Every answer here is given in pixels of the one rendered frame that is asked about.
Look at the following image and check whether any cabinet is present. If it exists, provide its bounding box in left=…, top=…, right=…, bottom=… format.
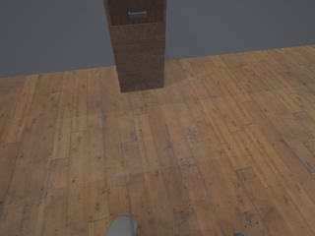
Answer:
left=103, top=0, right=167, bottom=93

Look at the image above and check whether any drawer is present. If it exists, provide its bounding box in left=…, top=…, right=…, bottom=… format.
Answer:
left=107, top=0, right=163, bottom=26

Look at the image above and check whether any left robot thigh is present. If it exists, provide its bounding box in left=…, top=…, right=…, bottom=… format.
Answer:
left=105, top=216, right=137, bottom=236

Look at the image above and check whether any handle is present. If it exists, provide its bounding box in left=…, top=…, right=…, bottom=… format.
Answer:
left=128, top=11, right=148, bottom=19

